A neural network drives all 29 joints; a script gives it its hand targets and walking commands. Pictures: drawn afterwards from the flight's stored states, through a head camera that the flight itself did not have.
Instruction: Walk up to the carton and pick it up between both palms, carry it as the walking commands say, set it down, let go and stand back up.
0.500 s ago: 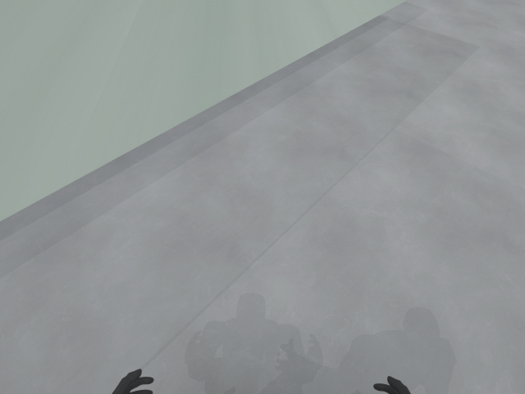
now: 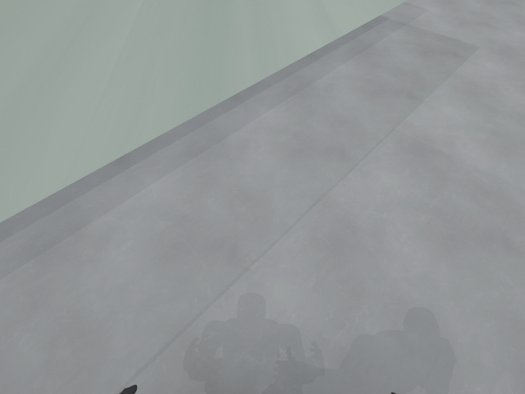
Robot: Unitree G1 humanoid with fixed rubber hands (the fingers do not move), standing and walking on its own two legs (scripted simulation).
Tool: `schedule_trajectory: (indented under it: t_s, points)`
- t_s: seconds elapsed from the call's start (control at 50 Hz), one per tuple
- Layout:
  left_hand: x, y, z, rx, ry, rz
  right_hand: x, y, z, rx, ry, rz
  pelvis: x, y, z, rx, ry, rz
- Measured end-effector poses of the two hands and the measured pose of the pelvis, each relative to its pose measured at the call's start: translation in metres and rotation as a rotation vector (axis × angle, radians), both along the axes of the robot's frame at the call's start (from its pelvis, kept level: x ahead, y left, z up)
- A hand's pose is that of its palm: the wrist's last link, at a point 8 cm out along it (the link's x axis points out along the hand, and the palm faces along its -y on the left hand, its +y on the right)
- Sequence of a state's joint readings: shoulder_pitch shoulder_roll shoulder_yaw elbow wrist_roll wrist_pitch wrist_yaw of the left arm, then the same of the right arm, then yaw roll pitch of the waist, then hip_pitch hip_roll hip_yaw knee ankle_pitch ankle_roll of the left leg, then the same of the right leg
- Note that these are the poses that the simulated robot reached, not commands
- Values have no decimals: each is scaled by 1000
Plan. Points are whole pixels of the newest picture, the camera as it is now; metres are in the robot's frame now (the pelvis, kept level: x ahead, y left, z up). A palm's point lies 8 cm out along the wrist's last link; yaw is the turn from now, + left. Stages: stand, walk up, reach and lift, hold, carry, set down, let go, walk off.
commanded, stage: stand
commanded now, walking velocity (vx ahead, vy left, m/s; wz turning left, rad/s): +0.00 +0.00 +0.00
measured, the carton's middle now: out of the picture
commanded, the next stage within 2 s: walk up in 0.70 s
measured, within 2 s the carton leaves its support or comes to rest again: neither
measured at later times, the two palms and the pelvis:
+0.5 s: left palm out of the picture +0.05 +0.23 -0.12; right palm out of the picture +0.06 -0.23 -0.13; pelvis +0.00 +0.00 +0.01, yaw +0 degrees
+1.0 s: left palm out of the picture +0.01 +0.22 -0.14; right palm out of the picture +0.01 -0.24 -0.14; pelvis +0.00 -0.01 +0.00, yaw -5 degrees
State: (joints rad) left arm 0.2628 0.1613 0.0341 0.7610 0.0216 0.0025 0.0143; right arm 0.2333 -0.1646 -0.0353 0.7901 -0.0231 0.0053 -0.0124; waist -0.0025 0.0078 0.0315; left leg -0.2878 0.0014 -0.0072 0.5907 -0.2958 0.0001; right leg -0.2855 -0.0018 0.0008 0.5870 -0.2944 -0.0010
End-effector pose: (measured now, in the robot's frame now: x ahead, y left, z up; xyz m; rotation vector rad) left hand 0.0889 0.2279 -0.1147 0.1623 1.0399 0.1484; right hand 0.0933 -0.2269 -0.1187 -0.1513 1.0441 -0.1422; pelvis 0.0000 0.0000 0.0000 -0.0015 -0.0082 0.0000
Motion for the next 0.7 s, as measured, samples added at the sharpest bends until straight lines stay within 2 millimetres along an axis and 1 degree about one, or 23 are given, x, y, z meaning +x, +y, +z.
schedule_trajectory:
  t_s: [0.36, 0.7]
  points:
    - [-24, 3, -5, 5, 91, 31, -24, -3, -6, -2, 92, -30, 2, 0, 4, 1, -8, 0]
    - [-58, 0, -11, -2, 214, 64, -60, -2, -12, 4, 218, -65, 3, 0, 9, 1, -21, 0]
